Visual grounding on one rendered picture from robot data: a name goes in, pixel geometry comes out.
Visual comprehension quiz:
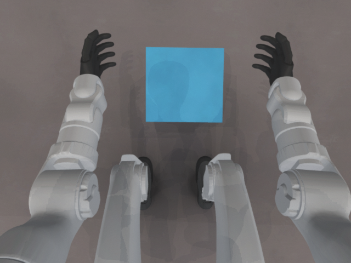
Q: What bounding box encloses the robot right upper arm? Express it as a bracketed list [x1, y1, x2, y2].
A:
[275, 169, 351, 263]

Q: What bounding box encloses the robot left hand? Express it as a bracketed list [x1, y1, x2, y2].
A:
[80, 30, 116, 78]

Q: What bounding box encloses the left robot shin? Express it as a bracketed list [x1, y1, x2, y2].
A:
[110, 154, 148, 202]

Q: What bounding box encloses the carton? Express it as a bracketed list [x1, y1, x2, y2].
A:
[146, 47, 224, 123]

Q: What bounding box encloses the robot left upper arm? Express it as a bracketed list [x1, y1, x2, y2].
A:
[0, 169, 100, 263]

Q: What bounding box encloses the right robot forearm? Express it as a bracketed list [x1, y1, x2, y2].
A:
[267, 76, 351, 213]

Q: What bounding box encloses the left robot foot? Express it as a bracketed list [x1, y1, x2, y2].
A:
[138, 157, 153, 210]

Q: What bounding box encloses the robot right hand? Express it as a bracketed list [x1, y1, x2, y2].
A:
[252, 32, 294, 86]

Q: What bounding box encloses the left robot forearm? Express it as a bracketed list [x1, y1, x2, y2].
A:
[29, 74, 107, 214]

